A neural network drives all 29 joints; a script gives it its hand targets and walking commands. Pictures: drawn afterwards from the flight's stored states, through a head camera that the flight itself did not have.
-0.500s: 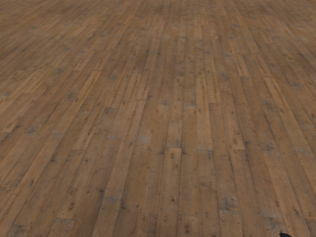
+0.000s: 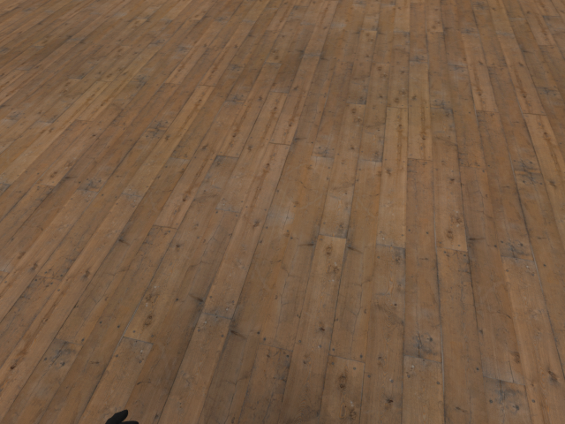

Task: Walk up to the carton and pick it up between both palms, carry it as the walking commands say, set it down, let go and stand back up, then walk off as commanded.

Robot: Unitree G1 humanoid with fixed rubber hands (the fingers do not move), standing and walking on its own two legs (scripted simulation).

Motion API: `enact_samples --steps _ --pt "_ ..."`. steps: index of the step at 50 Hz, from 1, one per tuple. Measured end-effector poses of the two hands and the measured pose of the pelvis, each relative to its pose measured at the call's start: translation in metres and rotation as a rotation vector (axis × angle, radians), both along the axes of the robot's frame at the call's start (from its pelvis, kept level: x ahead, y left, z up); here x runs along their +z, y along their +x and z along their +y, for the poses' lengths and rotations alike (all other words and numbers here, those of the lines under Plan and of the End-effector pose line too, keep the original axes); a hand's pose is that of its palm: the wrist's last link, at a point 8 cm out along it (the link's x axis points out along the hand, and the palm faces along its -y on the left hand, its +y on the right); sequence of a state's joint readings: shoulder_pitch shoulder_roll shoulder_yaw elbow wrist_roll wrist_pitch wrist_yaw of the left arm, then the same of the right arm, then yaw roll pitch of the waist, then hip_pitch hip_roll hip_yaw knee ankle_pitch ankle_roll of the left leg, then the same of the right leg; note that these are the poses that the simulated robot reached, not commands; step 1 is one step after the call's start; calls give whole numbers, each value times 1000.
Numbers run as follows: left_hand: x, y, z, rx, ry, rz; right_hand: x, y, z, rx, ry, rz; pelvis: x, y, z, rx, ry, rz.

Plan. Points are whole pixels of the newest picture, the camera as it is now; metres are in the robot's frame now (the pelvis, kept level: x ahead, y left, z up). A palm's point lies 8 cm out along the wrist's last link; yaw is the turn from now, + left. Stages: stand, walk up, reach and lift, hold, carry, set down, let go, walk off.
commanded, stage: walk up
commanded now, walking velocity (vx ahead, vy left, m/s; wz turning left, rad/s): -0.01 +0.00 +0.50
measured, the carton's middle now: out of the picture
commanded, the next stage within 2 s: none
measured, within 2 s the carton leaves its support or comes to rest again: neither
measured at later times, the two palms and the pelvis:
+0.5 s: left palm out of the picture +0.01 +0.30 -0.12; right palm (469, 423) +0.15 -0.22 -0.09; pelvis -0.03 +0.01 +0.01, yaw +16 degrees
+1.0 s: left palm out of the picture -0.13 +0.26 -0.10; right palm (426, 403) +0.18 -0.18 -0.11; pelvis -0.06 -0.02 +0.00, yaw +32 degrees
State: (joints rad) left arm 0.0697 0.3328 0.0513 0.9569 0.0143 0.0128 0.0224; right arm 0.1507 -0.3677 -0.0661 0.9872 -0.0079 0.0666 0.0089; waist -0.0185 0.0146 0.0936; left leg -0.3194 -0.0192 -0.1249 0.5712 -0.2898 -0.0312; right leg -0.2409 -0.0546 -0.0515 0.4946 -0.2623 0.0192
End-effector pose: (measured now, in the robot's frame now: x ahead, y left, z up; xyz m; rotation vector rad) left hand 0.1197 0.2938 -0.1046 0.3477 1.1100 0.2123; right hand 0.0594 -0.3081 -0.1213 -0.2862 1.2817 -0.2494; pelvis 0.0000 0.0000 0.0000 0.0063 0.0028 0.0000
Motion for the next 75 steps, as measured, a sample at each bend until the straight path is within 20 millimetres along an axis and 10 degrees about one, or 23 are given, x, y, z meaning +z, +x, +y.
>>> enact_samples --steps 7,15,24,32,44,56,65,75 --pt "-11 -84 -11 129 -29 121 -5 44 38 126 93 -58 3 -10 -4 68 2 -23" --pt "-41 -127 16 239 -71 99 8 105 85 279 70 -211 -15 -21 15 166 5 -23" --pt "-16 -114 10 272 -119 -20 28 89 86 315 34 -179 6 -34 16 264 -28 -26" --pt "8 -111 -6 303 -57 -123 7 75 68 362 83 -125 3 -40 -9 343 -8 -2" --pt "21 -210 -32 485 9 -41 -3 84 79 500 163 -71 9 -49 -26 475 30 -9" --pt "-22 -301 -29 684 -100 -7 28 135 177 757 139 -270 -4 -80 0 621 -9 6" --pt "-7 -310 -29 723 -106 -34 33 113 172 783 103 -186 11 -82 1 697 -36 -7" --pt "17 -286 -39 748 24 -128 -7 116 138 810 137 -78 0 -69 -27 802 7 6"
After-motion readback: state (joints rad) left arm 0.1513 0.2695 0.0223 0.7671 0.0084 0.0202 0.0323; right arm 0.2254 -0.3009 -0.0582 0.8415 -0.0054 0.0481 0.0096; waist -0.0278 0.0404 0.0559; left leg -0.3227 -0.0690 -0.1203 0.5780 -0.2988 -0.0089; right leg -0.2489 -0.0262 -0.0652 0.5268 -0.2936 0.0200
